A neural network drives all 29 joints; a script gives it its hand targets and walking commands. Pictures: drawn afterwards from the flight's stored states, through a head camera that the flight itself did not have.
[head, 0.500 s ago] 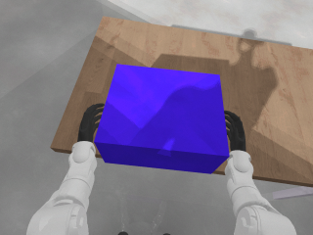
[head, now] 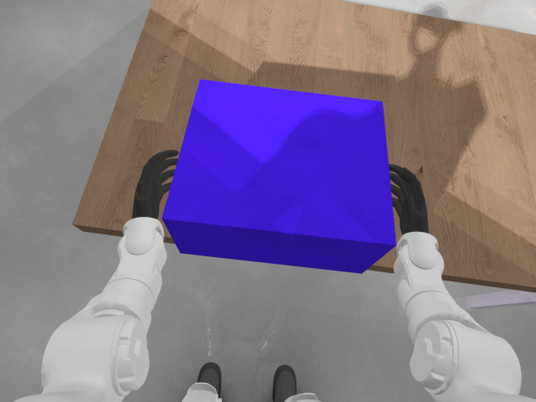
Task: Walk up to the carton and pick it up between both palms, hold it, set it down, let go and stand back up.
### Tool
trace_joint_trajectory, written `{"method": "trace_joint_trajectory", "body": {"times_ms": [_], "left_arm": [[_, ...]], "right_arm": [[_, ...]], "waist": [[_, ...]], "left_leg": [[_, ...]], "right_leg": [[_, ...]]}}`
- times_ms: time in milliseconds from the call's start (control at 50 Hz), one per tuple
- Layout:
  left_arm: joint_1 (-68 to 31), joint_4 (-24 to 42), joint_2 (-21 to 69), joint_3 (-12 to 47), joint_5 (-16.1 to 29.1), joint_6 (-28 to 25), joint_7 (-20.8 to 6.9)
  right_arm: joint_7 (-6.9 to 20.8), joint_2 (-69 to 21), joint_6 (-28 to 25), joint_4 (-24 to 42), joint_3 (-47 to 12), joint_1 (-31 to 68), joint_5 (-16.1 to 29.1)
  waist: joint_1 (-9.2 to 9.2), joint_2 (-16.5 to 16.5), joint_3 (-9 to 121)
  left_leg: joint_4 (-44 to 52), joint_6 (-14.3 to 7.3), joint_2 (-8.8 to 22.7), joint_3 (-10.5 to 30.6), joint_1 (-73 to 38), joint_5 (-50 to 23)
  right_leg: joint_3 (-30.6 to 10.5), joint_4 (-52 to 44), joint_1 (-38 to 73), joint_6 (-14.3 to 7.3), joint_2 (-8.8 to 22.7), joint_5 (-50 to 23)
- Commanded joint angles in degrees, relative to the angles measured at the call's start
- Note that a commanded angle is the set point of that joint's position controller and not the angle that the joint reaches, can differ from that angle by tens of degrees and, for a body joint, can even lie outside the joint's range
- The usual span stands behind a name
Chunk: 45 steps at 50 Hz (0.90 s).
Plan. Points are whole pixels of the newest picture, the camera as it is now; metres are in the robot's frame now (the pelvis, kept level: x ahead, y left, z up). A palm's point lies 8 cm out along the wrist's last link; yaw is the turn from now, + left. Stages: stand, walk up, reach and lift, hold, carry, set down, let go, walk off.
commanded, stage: set down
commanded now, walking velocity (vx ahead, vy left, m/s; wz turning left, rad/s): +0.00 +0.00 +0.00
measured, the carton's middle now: (281, 177) +0.48 -0.01 -0.08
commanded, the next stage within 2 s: none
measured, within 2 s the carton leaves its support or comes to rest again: rests again in 0.34 s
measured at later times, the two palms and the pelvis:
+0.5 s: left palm (124, 155) +0.44 +0.21 +0.03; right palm (435, 189) +0.42 -0.21 +0.04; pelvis -0.04 +0.01 -0.03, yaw -1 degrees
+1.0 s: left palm (145, 190) +0.42 +0.20 -0.04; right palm (409, 216) +0.41 -0.21 -0.04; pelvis -0.06 +0.00 -0.07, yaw -1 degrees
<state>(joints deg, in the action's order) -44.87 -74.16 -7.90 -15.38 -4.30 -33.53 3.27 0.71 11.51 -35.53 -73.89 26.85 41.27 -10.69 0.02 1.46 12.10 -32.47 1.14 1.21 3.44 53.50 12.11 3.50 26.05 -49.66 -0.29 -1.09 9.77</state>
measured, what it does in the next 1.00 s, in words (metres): lowers itself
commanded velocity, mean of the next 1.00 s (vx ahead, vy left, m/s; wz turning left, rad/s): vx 0.00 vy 0.00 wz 0.00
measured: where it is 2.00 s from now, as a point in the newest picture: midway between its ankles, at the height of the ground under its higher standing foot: outside the picture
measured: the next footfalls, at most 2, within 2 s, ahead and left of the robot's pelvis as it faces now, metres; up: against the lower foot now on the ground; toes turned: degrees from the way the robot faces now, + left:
none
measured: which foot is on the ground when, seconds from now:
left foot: down 0.00-1.00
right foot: down 0.00-1.00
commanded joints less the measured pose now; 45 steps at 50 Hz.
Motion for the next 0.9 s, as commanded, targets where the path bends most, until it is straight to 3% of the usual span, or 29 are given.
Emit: {"method": "trace_joint_trajectory", "body": {"times_ms": [0, 20, 60, 120, 180, 240, 260, 280, 300, 340, 380, 400, 420, 440, 460, 480, 500, 520, 540, 560, 580, 600, 620, 660, 700, 740, 780, 840, 880], "left_arm": [[-30.2, 3.94, 0.93, 10.82, 1.25, -3.87, 1.57], [-30.25, 4.5, 1.99, 11.76, 2.33, -3.25, 1.42], [-32.39, 1.47, -6.51, 11.43, 3.5, -1.24, 2.64], [-33.74, 3.31, -5.95, 13.64, 8.04, 0.51, 3.26], [-41.6, 2.18, -7.0, 17.51, 10.96, 3.13, 3.68], [-44.12, -3.9, -12.36, 17.78, 14.28, 7.14, 4.12], [-46.1, -6.03, -10.53, 19.91, 16.74, 8.23, 3.42], [-41.88, -6.9, -15.17, 18.97, 17.76, 8.93, 3.29], [-44.83, -4.36, -8.84, 22.84, 19.09, 9.67, 2.52], [-45.6, -8.74, -10.9, 23.08, 19.25, 11.26, 1.99], [-46.29, -10.03, -12.46, 26.14, 21.94, 11.81, 2.05], [-44.18, -14.19, -13.51, 24.56, 21.58, 12.45, 1.32], [-45.61, -14.67, -14.12, 24.88, 21.61, 13.11, 1.18], [-45.28, -15.07, -12.22, 24.86, 21.68, 12.89, 0.44], [-46.75, -16.61, -9.24, 25.79, 22.03, 12.59, -0.31], [-44.13, -12.41, -15.58, 23.85, 22.73, 12.1, 0.41], [-44.39, -12.35, -14.29, 23.52, 22.81, 11.66, 0.12], [-49.62, -15.91, -14.27, 24.01, 22.06, 11.11, -0.28], [-46.79, -12.83, -14.11, 25.93, 23.29, 10.88, -0.78], [-47.02, -9.58, -14.71, 24.03, 23.28, 10.75, -0.09], [-43.84, -8.2, -14.33, 26.27, 25.11, 10.34, -0.78], [-47.4, -10.42, -15.55, 24.04, 23.56, 9.79, -0.65], [-49.53, -11.23, -14.29, 25.2, 24.8, 9.52, -0.61], [-52.22, -12.76, -10.01, 27.03, 24.83, 9.47, -0.66], [-49.9, -9.82, -10.88, 26.09, 24.7, 9.12, 0.01], [-50.82, -13.12, -6.06, 25.9, 24.48, 8.03, -1.19], [-48.68, -8.92, -16.08, 23.76, 24.81, 8.13, -0.08], [-52.39, -9.49, -13.29, 23.68, 24.28, 7.27, 0.48], [-50.07, -8.08, -9.59, 25.32, 24.01, 7.37, 0.62]], "right_arm": [[2.2, 4.74, -2.7, 1.89, -4.6, 33.58, 0.73], [2.19, 3.0, -2.59, 2.54, -6.35, 32.58, 2.35], [1.09, 11.83, -1.13, -0.25, -7.45, 34.0, 8.29], [0.75, 13.87, -0.49, 4.11, -12.14, 37.52, 12.95], [0.79, 15.73, 2.7, 1.16, -13.06, 42.62, 17.72], [1.23, 21.06, 7.36, -0.36, -15.54, 44.56, 21.51], [1.34, 18.77, 8.46, -0.56, -16.0, 46.93, 21.02], [0.8, 23.98, 9.2, -1.92, -17.64, 43.09, 23.3], [1.38, 19.15, 10.34, -4.88, -19.7, 44.45, 24.59], [1.8, 18.8, 13.38, -7.9, -20.95, 44.02, 25.52], [1.9, 23.05, 13.54, -7.94, -19.48, 45.99, 26.02], [2.37, 22.86, 14.26, -10.38, -21.57, 44.68, 27.94], [2.51, 24.05, 14.95, -12.87, -21.22, 46.3, 28.03], [2.71, 21.24, 15.3, -13.15, -22.55, 45.0, 27.57], [3.35, 17.0, 15.71, -13.99, -22.76, 47.5, 26.38], [2.16, 22.85, 14.76, -7.79, -22.45, 44.39, 27.15], [2.65, 21.9, 14.72, -8.61, -23.7, 45.88, 28.1], [2.67, 19.04, 14.92, -9.14, -20.75, 49.65, 25.99], [2.8, 20.47, 14.37, -6.74, -19.92, 45.51, 25.54], [2.86, 21.16, 14.58, -6.54, -21.62, 46.83, 26.16], [2.38, 21.02, 14.14, -4.51, -22.55, 44.57, 27.17], [2.54, 20.21, 14.32, -5.88, -22.12, 47.07, 26.66], [2.45, 18.77, 14.35, -4.4, -20.55, 49.08, 24.89], [2.87, 12.61, 14.83, -3.82, -19.83, 51.95, 23.62], [2.97, 16.83, 14.51, -2.85, -18.05, 49.67, 22.02], [3.19, 5.08, 15.66, -3.86, -20.96, 52.21, 21.01], [2.43, 18.16, 15.3, 0.44, -18.82, 48.49, 21.81], [2.38, 12.55, 15.78, -1.08, -19.1, 53.17, 20.33], [1.62, 11.77, 14.25, 2.48, -17.47, 52.96, 19.38]], "waist": [[0.3, -7.31, 61.34], [-0.07, -5.55, 63.49], [0.03, -8.46, 64.86], [-1.38, -5.02, 67.95], [1.62, -7.75, 63.6], [-0.12, -6.75, 58.12], [2.0, -3.66, 54.71], [0.62, -3.22, 55.94], [1.72, -4.57, 53.05], [2.11, -4.8, 47.53], [2.86, -4.42, 50.06], [1.06, -4.2, 47.22], [2.95, -4.55, 42.9], [1.6, -3.52, 40.22], [2.33, -2.85, 37.05], [2.07, -1.37, 48.35], [0.91, -1.99, 44.13], [2.56, -3.8, 44.04], [3.67, -3.98, 47.33], [1.98, -2.63, 48.97], [3.51, -1.96, 50.05], [2.05, -3.57, 49.66], [3.76, -2.15, 52.1], [3.0, -3.03, 48.51], [3.32, -4.69, 53.82], [2.32, 0.0, 48.3], [3.11, -1.12, 56.32], [2.28, -0.1, 55.89], [3.77, -3.81, 59.4]], "left_leg": [[-10.79, 5.79, 0.99, -6.88, -33.36, -39.52], [-11.73, 5.69, 0.79, -6.48, -34.79, -41.75], [-12.05, 5.81, -0.06, -7.66, -30.97, -35.75], [-13.46, 5.08, 0.05, -6.38, -29.26, -37.01], [-13.88, 5.05, 0.21, -6.44, -31.47, -29.43], [-13.68, 4.62, 0.24, -6.12, -28.39, -23.64], [-13.44, 3.85, 0.48, -6.04, -26.92, -19.27], [-13.12, 4.42, 0.09, -6.24, -28.39, -23.43], [-13.93, 4.12, 0.5, -4.91, -29.6, -20.8], [-13.15, 3.31, 0.11, -4.2, -26.66, -13.35], [-12.92, 4.2, 0.56, -2.14, -28.56, -13.67], [-12.99, 3.77, 0.19, -2.45, -26.39, -12.19], [-12.87, 3.31, 0.19, -2.49, -23.73, -7.92], [-12.95, 3.1, -0.39, -2.8, -20.57, -7.95], [-12.47, 2.32, -0.44, -2.49, -19.85, -5.3], [-14.78, 2.95, -0.48, -2.79, -21.6, -12.04], [-14.54, 3.18, -0.75, -3.27, -20.49, -12.31], [-15.29, 2.62, -1.04, -2.75, -16.2, -6.88], [-15.01, 2.71, -1.22, -2.97, -18.05, -7.97], [-15.7, 2.56, -0.9, -2.57, -16.79, -8.97], [-16.46, 2.59, -1.23, -3.22, -18.9, -12.19], [-17.27, 2.25, -1.64, -3.43, -14.69, -10.36], [-17.77, 2.26, -1.52, -2.66, -13.11, -7.04], [-16.52, 2.22, -1.79, -2.74, -11.89, -1.07], [-16.81, 2.64, -1.44, -2.69, -13.63, -1.15], [-18.95, 0.69, -1.81, -3.69, -5.26, 3.31], [-19.15, 1.09, -1.46, -3.23, -7.8, 2.04], [-21.09, 0.8, -1.93, -4.04, -4.37, 5.53], [-21.38, 2.29, -1.29, -4.29, -8.08, 0.28]], "right_leg": [[1.15, 7.0, 14.94, 2.46, -0.95, -30.54], [1.11, 6.58, 14.3, 2.36, -1.35, -31.26], [-0.25, 8.39, 17.25, 1.81, -0.98, -32.91], [-0.67, 11.5, 17.09, 1.79, -1.92, -34.57], [0.34, 10.84, 7.86, 0.81, -2.11, -23.31], [-0.75, 11.41, 7.14, 0.21, -1.91, -16.95], [-0.02, 10.77, 5.65, 0.57, -1.49, -13.98], [-0.39, 11.63, 8.81, 0.41, -1.82, -18.77], [0.22, 12.01, 3.63, 0.66, -1.58, -13.71], [-0.59, 11.66, -1.28, -0.48, -1.38, -3.99], [0.31, 12.8, -3.69, -0.97, -0.83, -6.42], [-0.61, 13.14, -2.41, -0.95, -0.9, -4.34], [-0.91, 13.38, -4.09, -1.04, -0.69, -0.8], [-0.35, 14.8, -3.82, -0.74, -0.43, -0.3], [-0.27, 14.03, -4.67, -0.78, -0.08, 3.26], [-0.9, 15.9, -0.13, -0.76, -0.72, -5.64], [-0.26, 16.4, 0.24, -0.33, -0.67, -5.28], [-1.26, 15.97, -4.07, -0.44, -0.34, 1.87], [-0.27, 16.3, -1.15, -0.64, -0.4, -2.21], [-1.17, 17.17, -1.2, -0.12, -0.26, -2.48], [-0.46, 17.44, 1.95, -0.31, -0.57, -6.36], [-1.65, 18.62, 1.1, -0.12, 0.16, -3.05], [-0.96, 18.89, -0.47, -0.15, -0.2, -0.6], [-0.24, 18.46, -4.49, 0.33, 0.22, 5.35], [0.57, 19.57, -5.95, -0.34, -0.84, 4.98], [-1.94, 20.91, -4.43, 1.7, 0.53, 9.75], [-1.3, 22.03, -1.95, 1.0, 0.39, 5.76], [-1.39, 23.01, -4.5, 1.58, 0.44, 10.91], [-0.09, 23.44, -5.48, 1.96, 0.25, 3.59]]}}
